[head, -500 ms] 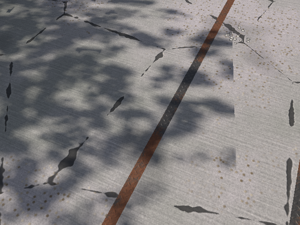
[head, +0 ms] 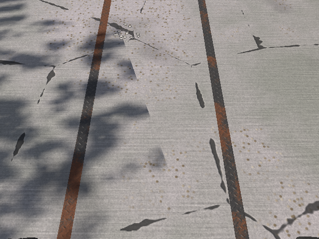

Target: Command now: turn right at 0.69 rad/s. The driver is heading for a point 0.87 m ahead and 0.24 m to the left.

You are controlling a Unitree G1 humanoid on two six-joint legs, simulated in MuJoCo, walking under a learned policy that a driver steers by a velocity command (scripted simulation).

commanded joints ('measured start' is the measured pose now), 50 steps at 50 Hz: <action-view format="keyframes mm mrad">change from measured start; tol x32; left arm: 1 63 60 8 -73 -2 -13 -7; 21 398 211 17 120 111 -113 -23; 50 29 23 -88 31 113 -118 -52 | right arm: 1 -18 -210 -47 -74 -35 0 -4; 35 -185 -21 53 -167 -41 37 126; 41 432 -229 -36 15 -28 29 48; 50 249 -162 -6 -3 -8 -31 19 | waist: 1 52 248 -149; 21 177 -184 -15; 40 -259 -118 -207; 42 -109 275 -249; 50 26 -12 99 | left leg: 1 270 353 -320 -172 233 198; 16 10 286 -147 -257 -407 221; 21 -705 61 40 478 -282 80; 28 -594 107 92 687 63 58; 39 12 -51 369 315 -127 262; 42 735 304 -539 -49 -461 484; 50 -22 106 -229 -331 -100 373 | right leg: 1 -145 -17 -39 224 -416 3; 7 -220 -106 -197 667 -234 126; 17 251 -161 -418 -191 -81 -8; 22 520 -602 146 -432 -553 -139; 33 389 -424 -489 -509 159 -24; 39 462 -489 -599 90 1449 4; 40 302 -482 -581 383 1296 -15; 42 -427 -159 -451 1062 -254 50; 50 -323 -353 -331 583 -105 100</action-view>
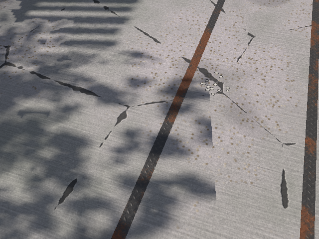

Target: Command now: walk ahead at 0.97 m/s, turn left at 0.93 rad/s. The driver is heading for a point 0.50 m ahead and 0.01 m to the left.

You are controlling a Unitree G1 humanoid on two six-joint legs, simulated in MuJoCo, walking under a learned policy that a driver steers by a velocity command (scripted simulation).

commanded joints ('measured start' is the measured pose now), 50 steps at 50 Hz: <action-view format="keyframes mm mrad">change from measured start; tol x32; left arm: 1 -78 120 24 -103 3 23 -8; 8 -252 121 12 -159 -36 5 -17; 13 442 350 112 9 1 -6 63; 23 -11 168 82 44 -109 -62 24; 33 351 128 49 95 -82 -22 15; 50 8 176 59 65 -38 78 49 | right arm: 1 -49 -132 -29 -84 11 -53 -4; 50 -239 12 37 -22 -10 -5 -6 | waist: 1 30 -26 130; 12 256 41 -305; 14 97 -445 -484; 23 -23 -106 22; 33 -8 284 -487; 50 10 -27 -84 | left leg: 1 -209 228 -354 -355 55 140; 11 40 230 -367 205 954 -48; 12 -102 186 -323 481 789 -59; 13 -375 84 -219 837 -176 -60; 14 -521 79 -155 984 -189 -67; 30 81 155 14 44 432 -103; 33 551 643 -597 90 1258 229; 39 -88 428 -294 -107 731 89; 50 -267 262 -163 -62 -103 -113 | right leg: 1 -60 -5 -94 -190 90 41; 8 151 120 -107 -667 415 -10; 13 1095 -233 319 -718 -256 -83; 14 1080 -353 836 -949 -388 -170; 20 578 -165 132 -909 799 -192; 31 390 7 -199 -592 728 -66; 33 70 164 -31 88 -403 20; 50 530 -24 48 -813 317 -48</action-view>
